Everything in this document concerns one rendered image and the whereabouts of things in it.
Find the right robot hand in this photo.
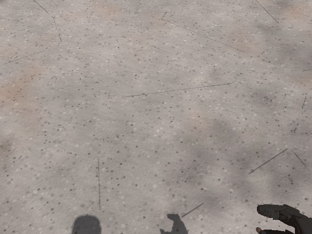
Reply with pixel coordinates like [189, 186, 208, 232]
[256, 204, 312, 234]

